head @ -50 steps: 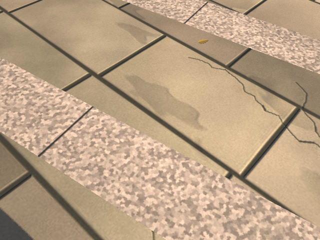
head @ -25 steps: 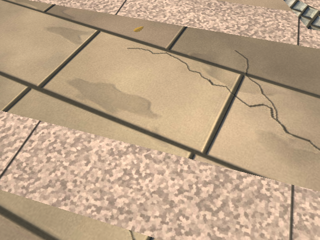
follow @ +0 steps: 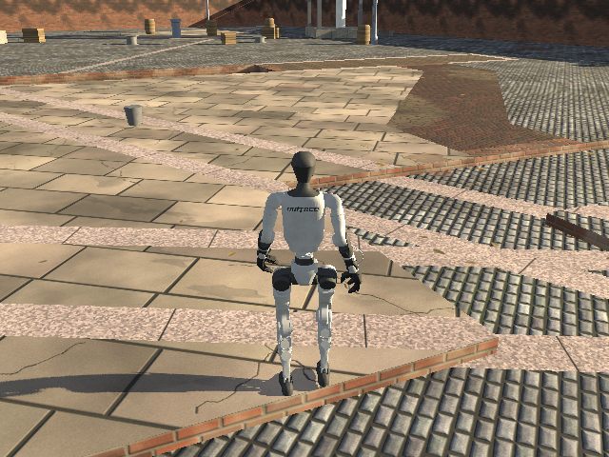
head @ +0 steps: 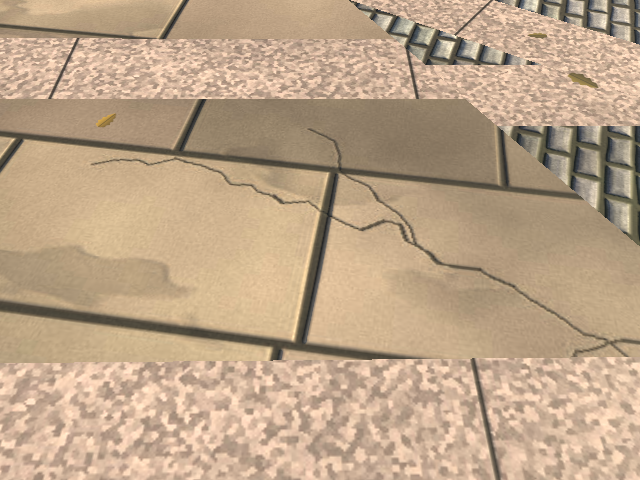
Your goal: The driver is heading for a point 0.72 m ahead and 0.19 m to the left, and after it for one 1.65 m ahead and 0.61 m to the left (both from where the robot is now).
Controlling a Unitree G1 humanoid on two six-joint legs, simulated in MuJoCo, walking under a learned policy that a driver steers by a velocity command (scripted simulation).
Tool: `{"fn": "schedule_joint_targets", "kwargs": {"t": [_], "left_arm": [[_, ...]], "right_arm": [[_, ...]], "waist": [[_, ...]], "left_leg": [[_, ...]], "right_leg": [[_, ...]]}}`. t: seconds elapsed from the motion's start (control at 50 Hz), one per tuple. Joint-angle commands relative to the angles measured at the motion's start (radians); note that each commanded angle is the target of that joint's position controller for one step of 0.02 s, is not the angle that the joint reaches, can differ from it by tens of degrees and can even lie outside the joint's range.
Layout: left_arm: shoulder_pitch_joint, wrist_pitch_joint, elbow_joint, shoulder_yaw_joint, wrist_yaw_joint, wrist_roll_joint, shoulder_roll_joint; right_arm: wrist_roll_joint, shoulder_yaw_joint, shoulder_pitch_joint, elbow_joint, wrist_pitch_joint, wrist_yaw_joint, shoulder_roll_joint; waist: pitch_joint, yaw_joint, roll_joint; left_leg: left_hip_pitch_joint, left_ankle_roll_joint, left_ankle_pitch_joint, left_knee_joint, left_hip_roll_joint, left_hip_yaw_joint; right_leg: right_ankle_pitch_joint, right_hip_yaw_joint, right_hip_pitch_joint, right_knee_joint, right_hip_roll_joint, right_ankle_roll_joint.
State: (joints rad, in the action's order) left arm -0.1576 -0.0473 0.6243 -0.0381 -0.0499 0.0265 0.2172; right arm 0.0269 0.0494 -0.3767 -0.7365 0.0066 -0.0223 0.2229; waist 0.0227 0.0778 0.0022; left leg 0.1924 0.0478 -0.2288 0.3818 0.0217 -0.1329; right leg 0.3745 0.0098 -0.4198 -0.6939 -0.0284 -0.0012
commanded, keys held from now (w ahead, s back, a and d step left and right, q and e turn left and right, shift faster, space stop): w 0.10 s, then w+q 0.86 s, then q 0.04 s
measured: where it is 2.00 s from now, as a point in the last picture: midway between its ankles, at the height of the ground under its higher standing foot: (239, 407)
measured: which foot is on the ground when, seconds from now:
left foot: down 0.00-0.06, up 0.08-0.56, down 0.58-1.00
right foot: up 0.00-0.04, down 0.06-0.60, up 0.62-1.00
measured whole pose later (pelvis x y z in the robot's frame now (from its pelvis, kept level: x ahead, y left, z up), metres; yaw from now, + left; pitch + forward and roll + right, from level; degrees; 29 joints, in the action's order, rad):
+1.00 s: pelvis +0.52 +0.09 -0.01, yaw +26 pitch +3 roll +1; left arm -0.05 0.03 0.65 0.00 -0.02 0.04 0.24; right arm 0.00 0.07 -0.41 -0.80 0.05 0.00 0.27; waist -0.03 0.09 0.04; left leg 0.04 0.12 -0.31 0.33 -0.16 0.15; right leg 0.02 -0.04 -0.68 -0.67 0.08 -0.04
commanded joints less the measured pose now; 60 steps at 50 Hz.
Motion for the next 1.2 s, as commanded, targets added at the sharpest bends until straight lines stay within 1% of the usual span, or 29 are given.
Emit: {"fn": "schedule_joint_targets", "kwargs": {"t": [0.02,0.06,0.08,0.1,0.12,0.16,0.2,0.34,0.46,0.52,0.56,0.58,0.6,0.62,0.64,0.66,0.7,0.74,0.8,0.88,0.98,1.02,1.06,1.08,1.1,1.12,1.14,1.16,1.2], "left_arm": [[-0.036,0.043,-0.041,-0.011,-0.005,0.0,0.048],[-0.211,0.067,0.023,-0.022,0.008,0.007,0.073],[-0.332,0.081,0.034,-0.039,0.018,0.022,0.145],[-0.333,0.083,0.014,-0.069,0.036,0.018,0.253],[-0.279,0.086,0.01,-0.062,0.049,0.007,0.203],[-0.179,0.112,0.001,-0.03,0.047,-0.003,0.119],[-0.159,0.139,0.01,-0.02,0.058,-0.002,0.092],[-0.288,0.169,0.119,-0.02,0.052,0.007,0.088],[-0.3,0.17,0.182,-0.024,0.064,-0.002,0.115],[-0.314,0.158,0.215,-0.033,0.076,-0.01,0.163],[-0.311,0.133,0.22,-0.046,0.089,-0.003,0.207],[-0.283,0.127,0.208,-0.049,0.09,-0.009,0.224],[-0.286,0.13,0.177,-0.035,0.085,-0.001,0.166],[-0.313,0.134,0.1,-0.014,0.066,-0.025,0.076],[-0.188,0.146,0.081,-0.022,0.061,-0.017,0.132],[-0.134,0.163,0.06,-0.016,0.056,-0.026,0.137],[-0.114,0.16,0.062,-0.012,0.053,-0.002,0.126],[-0.162,0.12,0.057,-0.008,0.046,0.023,0.118],[-0.101,0.089,0.029,-0.001,0.035,0.031,0.102],[0.07,0.085,-0.023,0.014,0.024,0.026,0.087],[0.215,0.102,-0.072,0.02,0.028,0.009,0.105],[0.169,0.116,-0.067,0.015,0.036,0.01,0.122],[-0.01,0.132,-0.017,-0.004,0.055,0.011,0.171],[-0.143,0.149,0.005,-0.016,0.068,0.019,0.205],[-0.273,0.151,0.006,-0.029,0.081,0.038,0.279],[-0.22,0.131,-0.001,-0.042,0.069,0.017,0.309],[-0.149,0.112,-0.034,-0.03,0.067,-0.001,0.21],[-0.1,0.109,-0.033,-0.003,0.069,-0.005,0.123],[-0.07,0.108,-0.006,0.01,0.072,-0.007,0.093]], "right_arm": [[-0.011,0.049,0.049,0.024,0.024,0.025,0.169],[-0.011,0.036,0.092,0.027,0.022,0.038,0.122],[-0.006,0.011,0.14,0.059,0.021,0.048,0.044],[-0.006,0.012,0.162,0.098,0.02,0.05,0.063],[0.007,0.031,0.14,0.083,0.02,0.05,0.129],[-0.006,0.04,0.09,0.038,0.03,0.061,0.137],[-0.001,0.046,0.074,0.007,0.024,0.069,0.135],[0.005,0.039,0.234,0.041,0.006,0.082,0.082],[0.01,0.006,0.402,0.121,0.004,0.109,0.039],[0.006,0.011,0.338,0.117,-0.002,0.093,0.06],[0.01,0.035,0.14,0.064,0.006,0.081,0.114],[0.02,0.054,-0.007,0.017,0.018,0.068,0.153],[0.027,0.076,-0.102,-0.005,0.019,0.05,0.228],[0.011,0.095,-0.045,0.015,0.021,0.045,0.316],[-0.015,0.096,-0.046,0.02,0.017,0.04,0.281],[-0.021,0.084,0.007,0.018,0.022,0.029,0.243],[-0.021,0.063,0.076,0.014,0.034,0.026,0.175],[-0.03,0.052,0.086,0.019,0.054,0.025,0.157],[-0.028,0.051,0.057,0.007,0.071,0.027,0.182],[-0.028,0.053,-0.009,-0.009,0.068,0.035,0.184],[-0.02,0.059,-0.094,-0.025,0.054,0.016,0.206],[-0.017,0.062,-0.071,-0.019,0.047,0.004,0.219],[-0.022,0.066,-0.013,-0.004,0.051,0.005,0.241],[-0.038,0.062,0.017,0.012,0.06,0.013,0.224],[-0.055,0.037,-0.011,0.055,0.064,0.013,0.122],[-0.07,0.039,-0.159,0.07,0.049,-0.002,0.14],[-0.024,0.05,-0.141,0.016,0.024,-0.011,0.209],[-0.013,0.051,-0.054,0.022,0.014,0.0,0.202],[0.001,0.043,-0.001,0.036,-0.011,0.026,0.155]], "waist": [[-0.046,-0.076,-0.113],[-0.011,-0.154,-0.037],[0.026,-0.218,0.165],[-0.016,-0.206,0.264],[-0.068,-0.159,0.161],[-0.09,-0.08,0.077],[-0.079,-0.069,0.06],[-0.136,-0.11,0.057],[-0.18,-0.134,0.062],[-0.096,-0.1,0.098],[0.032,-0.012,0.137],[0.111,0.066,0.113],[0.205,0.078,0.007],[0.299,-0.01,-0.252],[0.296,0.04,-0.073],[0.167,0.014,-0.025],[0.03,-0.062,0.091],[0.022,-0.104,0.044],[-0.027,-0.104,0.028],[-0.057,-0.041,-0.041],[-0.047,0.024,-0.059],[-0.028,-0.006,-0.062],[0.051,-0.092,-0.076],[0.121,-0.166,-0.053],[0.279,-0.186,0.113],[0.454,-0.096,0.321],[0.382,-0.089,0.111],[0.244,-0.092,0.062],[0.093,-0.068,0.09]], "left_leg": [[0.164,0.147,-0.334,-0.184,0.197,0.221],[0.37,0.101,-0.391,-0.002,0.128,0.153],[0.483,0.059,-0.355,0.33,0.036,0.043],[0.674,0.036,-0.318,0.558,-0.047,0.067],[0.678,0.037,-0.227,0.701,0.001,0.17],[0.623,0.012,-0.081,0.733,0.007,0.238],[0.595,-0.017,0.005,0.759,0.005,0.229],[0.735,-0.025,0.15,0.718,0.008,0.204],[0.583,0.031,0.21,0.362,0.023,0.031],[0.382,0.094,0.123,0.252,-0.074,-0.07],[0.163,0.137,0.057,0.199,-0.14,-0.06],[-0.074,0.169,0.075,0.119,-0.147,-0.006],[-0.344,0.217,-0.079,0.145,0.052,0.244],[-0.57,0.406,-0.054,0.032,0.311,0.834],[-0.537,0.379,0.005,-0.061,0.286,0.836],[-0.398,0.348,0.088,-0.084,0.273,0.697],[-0.142,0.273,0.261,-0.116,0.177,0.526],[-0.037,0.291,0.368,-0.144,0.149,0.47],[0.032,0.265,0.356,-0.179,0.088,0.407],[0.02,0.197,0.365,-0.166,0.026,0.373],[-0.14,0.165,0.557,-0.057,0.058,0.433],[-0.155,0.12,0.696,0.032,0.051,0.446],[-0.124,0.061,0.828,0.215,0.003,0.444],[-0.01,0.031,0.679,0.408,-0.045,0.425],[0.154,0.005,0.058,0.716,-0.125,0.311],[0.331,-0.019,-0.454,0.96,-0.216,0.241],[0.358,-0.018,-0.337,1.007,-0.125,0.259],[0.368,-0.034,-0.269,0.98,-0.111,0.244],[0.369,-0.057,-0.231,0.89,-0.063,0.233]], "right_leg": [[-0.117,0.106,0.228,0.213,-0.04,0.078],[-0.066,0.035,0.518,0.281,-0.011,0.11],[0.209,-0.276,0.607,0.444,0.225,0.132],[0.501,-0.637,0.564,0.588,0.391,0.212],[0.492,-0.628,0.484,0.58,0.396,0.239],[0.274,-0.429,0.387,0.583,0.307,0.19],[0.05,-0.266,0.37,0.595,0.251,0.157],[-0.3,-0.047,0.428,0.61,0.245,0.16],[-0.58,0.115,0.456,0.622,0.243,0.128],[-1.178,0.188,0.557,0.429,0.249,0.084],[-1.335,0.198,0.579,0.115,0.263,0.07],[-1.177,0.208,0.454,-0.115,0.241,0.064],[-0.57,0.186,0.189,-0.417,0.18,0.063],[0.162,0.083,-0.213,-0.795,-0.032,0.012],[0.04,-0.082,-0.301,-0.847,0.011,0.021],[-0.073,-0.081,-0.315,-0.79,0.065,0.027],[-0.101,-0.073,-0.229,-0.661,0.12,0.017],[-0.064,-0.07,-0.17,-0.591,0.135,-0.017],[-0.11,-0.03,-0.212,-0.425,0.148,-0.045],[-0.318,0.001,-0.227,-0.143,0.12,-0.053],[-0.38,-0.002,-0.23,0.044,0.06,-0.034],[-0.346,-0.018,-0.116,0.129,0.021,-0.009],[-0.359,-0.014,0.132,0.217,-0.02,0.028],[-0.499,-0.071,0.359,0.258,0.074,0.06],[-0.886,-0.297,0.616,0.17,0.375,0.114],[-1.11,-0.615,0.754,0.179,0.583,0.275],[-0.956,-0.548,0.625,0.206,0.501,0.264],[-0.887,-0.398,0.497,0.239,0.423,0.238],[-0.831,-0.236,0.326,0.314,0.331,0.205]]}}
Velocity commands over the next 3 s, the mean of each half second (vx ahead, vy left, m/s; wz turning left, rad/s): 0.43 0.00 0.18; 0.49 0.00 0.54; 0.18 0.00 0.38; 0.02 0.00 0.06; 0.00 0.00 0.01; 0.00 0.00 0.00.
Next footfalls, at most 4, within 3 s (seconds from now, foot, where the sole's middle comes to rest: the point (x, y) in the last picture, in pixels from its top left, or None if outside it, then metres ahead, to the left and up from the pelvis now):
0.06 right None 0.08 -0.09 -0.78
0.58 left None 0.43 0.12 -0.78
1.08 right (264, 364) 0.80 0.09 -0.78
1.52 left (192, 427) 0.65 0.25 -0.78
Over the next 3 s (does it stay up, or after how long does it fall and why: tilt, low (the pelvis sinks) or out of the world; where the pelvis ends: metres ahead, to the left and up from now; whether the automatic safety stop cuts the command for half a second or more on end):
stays up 0.69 0.15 0.00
